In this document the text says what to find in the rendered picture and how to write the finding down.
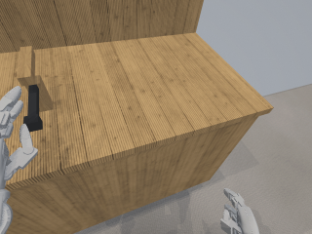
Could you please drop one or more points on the left robot hand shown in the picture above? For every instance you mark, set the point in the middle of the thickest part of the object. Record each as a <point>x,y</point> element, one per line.
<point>10,108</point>

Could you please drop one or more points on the counter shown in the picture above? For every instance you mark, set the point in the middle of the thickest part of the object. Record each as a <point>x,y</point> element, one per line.
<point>135,107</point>

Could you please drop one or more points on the robot left forearm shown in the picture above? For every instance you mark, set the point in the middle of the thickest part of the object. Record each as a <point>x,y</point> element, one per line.
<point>6,212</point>

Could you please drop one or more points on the right robot hand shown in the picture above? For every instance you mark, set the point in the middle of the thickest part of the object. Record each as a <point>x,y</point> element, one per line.
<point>243,221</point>

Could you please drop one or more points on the tap lever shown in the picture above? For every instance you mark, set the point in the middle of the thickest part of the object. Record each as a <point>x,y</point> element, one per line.
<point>33,121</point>

